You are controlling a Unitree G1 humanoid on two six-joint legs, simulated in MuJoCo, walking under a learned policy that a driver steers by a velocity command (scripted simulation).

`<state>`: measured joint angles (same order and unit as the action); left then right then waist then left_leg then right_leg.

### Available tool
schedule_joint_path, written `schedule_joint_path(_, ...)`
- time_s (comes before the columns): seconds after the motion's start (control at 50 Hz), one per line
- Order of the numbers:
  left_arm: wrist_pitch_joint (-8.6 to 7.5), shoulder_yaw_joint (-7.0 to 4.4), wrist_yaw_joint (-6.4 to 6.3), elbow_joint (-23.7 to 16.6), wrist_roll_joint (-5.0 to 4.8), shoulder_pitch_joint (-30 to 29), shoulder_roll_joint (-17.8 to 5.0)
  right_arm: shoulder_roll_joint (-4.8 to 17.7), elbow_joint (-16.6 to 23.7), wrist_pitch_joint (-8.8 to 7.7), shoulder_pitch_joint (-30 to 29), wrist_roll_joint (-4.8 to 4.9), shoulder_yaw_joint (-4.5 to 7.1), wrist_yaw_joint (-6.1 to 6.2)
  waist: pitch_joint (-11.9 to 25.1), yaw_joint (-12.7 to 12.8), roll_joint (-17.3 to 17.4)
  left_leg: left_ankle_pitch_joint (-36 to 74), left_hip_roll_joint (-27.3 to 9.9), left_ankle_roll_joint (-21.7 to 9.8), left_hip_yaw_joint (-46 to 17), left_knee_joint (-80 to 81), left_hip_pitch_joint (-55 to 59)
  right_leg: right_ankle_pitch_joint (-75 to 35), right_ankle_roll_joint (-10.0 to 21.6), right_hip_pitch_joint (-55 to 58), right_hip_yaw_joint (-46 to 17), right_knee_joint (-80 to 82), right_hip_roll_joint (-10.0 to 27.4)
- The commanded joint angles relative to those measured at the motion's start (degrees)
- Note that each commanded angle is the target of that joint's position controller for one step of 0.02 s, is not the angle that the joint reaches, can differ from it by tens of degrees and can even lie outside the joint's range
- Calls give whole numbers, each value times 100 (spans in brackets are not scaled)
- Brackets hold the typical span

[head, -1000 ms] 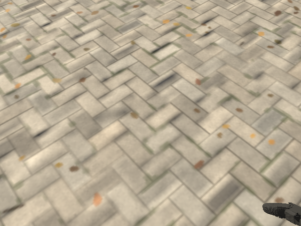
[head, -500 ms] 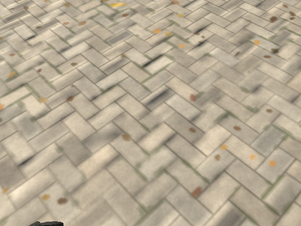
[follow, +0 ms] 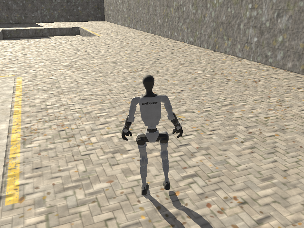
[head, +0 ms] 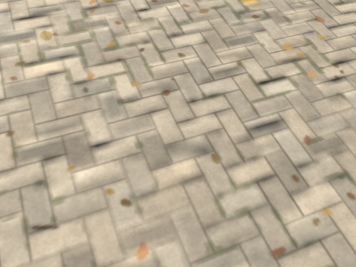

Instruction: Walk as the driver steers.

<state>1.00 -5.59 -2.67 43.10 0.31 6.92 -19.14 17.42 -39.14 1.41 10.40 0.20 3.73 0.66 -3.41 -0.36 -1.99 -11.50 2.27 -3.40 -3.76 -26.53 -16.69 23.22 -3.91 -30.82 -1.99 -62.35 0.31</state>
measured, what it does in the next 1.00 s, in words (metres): steps on the spot, turning left: right foot, then left foot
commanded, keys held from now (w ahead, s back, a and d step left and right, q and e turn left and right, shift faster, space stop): q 0.58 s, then no key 0.04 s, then w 0.38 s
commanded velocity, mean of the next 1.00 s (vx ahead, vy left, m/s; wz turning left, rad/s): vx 0.10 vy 0.00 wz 0.46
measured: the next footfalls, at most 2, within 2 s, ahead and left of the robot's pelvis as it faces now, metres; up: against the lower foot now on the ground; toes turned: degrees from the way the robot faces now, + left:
right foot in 0.32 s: +0.08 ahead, -0.14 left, +0.00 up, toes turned +18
left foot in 0.74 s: -0.02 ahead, +0.11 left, +0.00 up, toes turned +25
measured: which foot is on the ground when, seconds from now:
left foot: down 0.00-0.32, up 0.34-0.72, down 0.74-1.00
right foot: up 0.00-0.30, down 0.32-0.74, up 0.76-1.00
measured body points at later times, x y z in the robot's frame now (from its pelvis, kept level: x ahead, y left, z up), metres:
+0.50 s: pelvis +0.01 -0.04 +0.00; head +0.05 -0.05 +0.45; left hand +0.07 +0.28 -0.09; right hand +0.23 -0.29 -0.11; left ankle -0.05 +0.09 -0.66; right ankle +0.05 -0.15 -0.74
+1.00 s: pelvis +0.05 +0.05 +0.01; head +0.05 +0.08 +0.46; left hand +0.06 +0.37 -0.11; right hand +0.22 -0.18 -0.09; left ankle -0.06 +0.09 -0.74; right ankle +0.22 -0.06 -0.67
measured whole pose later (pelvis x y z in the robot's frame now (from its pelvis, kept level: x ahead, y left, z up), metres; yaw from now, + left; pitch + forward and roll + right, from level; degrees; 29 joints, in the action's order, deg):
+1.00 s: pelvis +0.05 +0.05 +0.01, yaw +27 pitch +1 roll -1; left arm -3.2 -4.6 1.5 44.5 -0.8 10.0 -19.2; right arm 14.8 -40.7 -2.9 22.9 -0.1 2.0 0.3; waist -0.4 -2.0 -2.6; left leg -13.9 1.7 -3.4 -1.2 -13.7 -0.6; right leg 4.6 -1.6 -35.6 -0.5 -50.4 5.0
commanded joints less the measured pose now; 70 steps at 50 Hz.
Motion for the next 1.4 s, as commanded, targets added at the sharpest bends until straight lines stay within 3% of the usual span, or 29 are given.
schedule_joint_path(0.02, -99, -99, -10, -384, -26, -36, -385, 954, 414, -66, -96, 23, 246, 99, 855, 26, 900, 1844, -1311, -957, -1509, 715, 1098, -344, -87, -386, -251, 320, -3)
schedule_joint_path(0.22, -267, -65, 155, -494, -91, -184, -396, 1125, 553, 60, -197, 49, 329, 67, 758, -110, 1100, 1278, -1140, -969, -2557, 510, 788, -179, -49, 681, -423, 2364, -274)
schedule_joint_path(0.3, -355, -111, 238, -369, -92, 292, -422, 1030, 650, 133, -449, 171, 307, 95, 861, 213, 1031, 1341, -760, -585, -2655, 70, 580, -1354, 183, 1823, -292, 4174, -228)
schedule_joint_path(0.32, -340, -177, 214, -364, -26, 413, -684, 831, 668, 130, -283, 152, 253, 108, 1009, 149, 614, 356, -463, -283, -2337, -417, 65, -1851, 431, 2523, -760, 4361, 465)
schedule_joint_path(0.34, -268, -242, 172, -460, 69, 151, -1148, 577, 689, 101, 125, 106, 194, 85, 914, -265, -910, -1711, 447, 103, -1216, -1533, -941, -3050, 1122, 2928, -1987, 4410, 1612)
schedule_joint_path(0.36, -267, -215, 194, -507, 227, 175, -993, 1029, 680, 50, 74, 87, 343, 91, 750, -64, -1189, -2662, 548, 400, -717, -2852, -1478, -3449, 1903, 2532, -2684, 4535, 2279)
schedule_joint_path(0.38, -279, -123, 176, -600, 172, -53, -725, 1334, 588, 49, 189, 69, 462, 87, 651, -158, -726, -2320, 224, 555, -696, -3653, -1524, -3266, 1938, 2368, -2296, 4485, 2203)
schedule_joint_path(0.42, -252, -28, 121, -665, 25, -367, -426, 1141, 386, 160, 310, 81, 470, 111, 457, -201, -489, -1643, 122, 765, -557, -4204, -1664, -2686, 1514, 2323, -1351, 4383, 1519)
schedule_joint_path(0.54, -99, -64, 23, -566, 55, 122, -629, 663, 770, 175, -277, 136, 284, 19, 521, 278, -768, -1227, -271, 1040, 42, -3233, -1848, -3192, 1713, 3050, -590, 4398, 1495)
schedule_joint_path(0.62, -48, -149, 134, -562, -21, 0, -888, 542, 867, 170, -250, 72, 194, -60, 675, 278, -828, -1298, -365, 902, 422, -2064, -820, -3518, 1714, 2684, -247, 4322, 1591)
schedule_joint_path(0.68, -73, -149, 229, -445, -185, 133, -960, 543, 793, 173, -12, 98, 183, -109, 674, 194, -769, -965, -229, 582, 655, -959, -91, -1577, 1610, 2328, -302, 4444, 1609)
schedule_joint_path(0.72, -126, -30, 281, -349, -240, 87, -686, 549, 471, 123, 661, 113, 210, -130, 644, -169, -541, -384, -47, 237, 781, 136, 1299, -430, 1286, 1425, -75, 4069, 1380)
schedule_joint_path(0.74, -185, 128, 341, -297, -116, 132, -249, 641, 306, 89, 1151, 135, 241, -96, 818, -347, 31, -451, -407, 89, 172, 385, 2239, 237, 907, 752, 327, 3254, 1049)
schedule_joint_path(0.76, -277, 310, 430, -608, 121, -5, 257, 1325, 356, 33, 1459, 59, 351, -21, 966, -297, 1770, -803, -1988, -610, -2154, 784, 2895, 1336, 296, -731, 1018, 1252, 287)
schedule_joint_path(0.78, -350, 121, 380, -733, -91, -531, -366, 1439, 406, -145, 1512, -48, 373, -94, 604, -665, 1379, -1679, -2483, -1413, -3300, 1447, 2122, 1377, 293, -1413, 243, 338, 177)
schedule_joint_path(0.8, -379, 11, 373, -743, -246, -577, -669, 1181, 395, -289, 1227, -66, 285, -116, 105, -494, 1152, -2379, -2319, -1340, -2972, 1655, 1839, 825, 410, -1617, 22, 67, 421)
schedule_joint_path(0.82, -397, -16, 376, -622, -256, -419, -698, 946, 367, -381, 988, -26, 208, -108, -183, -348, 1199, -2532, -2042, -1134, -2544, 1758, 1667, 248, 487, -1644, -16, 102, 537)
schedule_joint_path(0.86, -452, -37, 376, -439, -128, -210, -655, 774, 369, -441, 765, 1, 118, -58, -296, -195, 1130, -1726, -1677, -858, -1861, 1910, 1577, -661, 465, -1502, -46, 343, 637)
schedule_joint_path(1.0, -542, 97, 436, -384, -106, -457, -234, 750, 140, -544, 1119, -20, 117, 0, -141, -276, 766, 332, -1338, -744, -646, 2047, 1698, -2363, 131, -1262, 118, 1739, 490)
schedule_joint_path(1.16, -694, 243, 681, -763, -162, -1305, -136, 902, -324, -467, 1632, 89, 177, 15, -509, -459, 720, 1255, -1664, -744, -395, 1806, 2031, -2400, 457, -898, 287, 3173, 256)
schedule_joint_path(1.22, -704, 138, 648, -679, -127, -763, -406, 1053, -380, -413, 1532, 85, 218, 50, 32, -73, 968, 3630, -1660, -556, -276, 981, 2333, -1880, 771, 127, 529, 3282, -94)
schedule_joint_path(1.24, -691, 25, 585, -497, -120, -34, -606, 1054, -387, -371, 1455, 71, 206, 66, 571, 344, 976, 4722, -1468, -427, -74, 72, 2225, -1928, 958, 1166, 700, 3367, -295)
schedule_joint_path(1.26, -664, -75, 507, -274, -114, 922, -851, 950, -362, -358, 1480, 27, 143, 90, 1278, 781, 903, 4505, -1238, -232, 61, -1151, 1421, -2088, 1193, 2823, 438, 3185, -26)
schedule_joint_path(1.28, -630, -198, 446, -158, 21, 1756, -1389, 376, -181, -426, 2026, -36, -27, 52, 2336, 708, -312, 2077, -524, 157, 242, -3462, -761, -1281, 2009, 5230, -1953, 3159, 1571)
schedule_joint_path(1.3, -644, -109, 489, -27, -58, 1954, -1083, 228, -272, -545, 2069, 35, -104, 39, 2988, 703, -1248, -2006, 265, 292, -400, -4757, -1705, -324, 2421, 5737, -4169, 4278, 2251)
schedule_joint_path(1.32, -634, 5, 466, -44, -129, 1521, -769, 761, -137, -634, 1445, 225, 45, -16, 1967, 737, -831, -1915, -131, 233, -615, -5203, -2386, 318, 2124, 5038, -3637, 4574, 2072)
schedule_joint_path(1.34, -602, 49, 427, -95, -111, 1163, -621, 807, 5, -699, 968, 291, 30, -53, 1202, 621, -462, -1480, -456, 148, -346, -5028, -2483, 140, 1920, 4147, -2797, 4680, 1862)
schedule_joint_path(1.36, -596, 85, 420, -108, -60, 829, -523, 726, 52, -731, 715, 200, 18, -51, 672, 399, -51, -1045, -718, 133, -169, -4583, -2360, -389, 1817, 3252, -2231, 4865, 1635)
schedule_joint_path(1.4, -649, 146, 430, -170, 52, 491, -313, 596, -81, -633, 914, 98, 44, -50, 444, 44, -194, -573, -982, 165, -180, -4140, -1732, -1154, 1778, 2319, -1588, 5192, 1300)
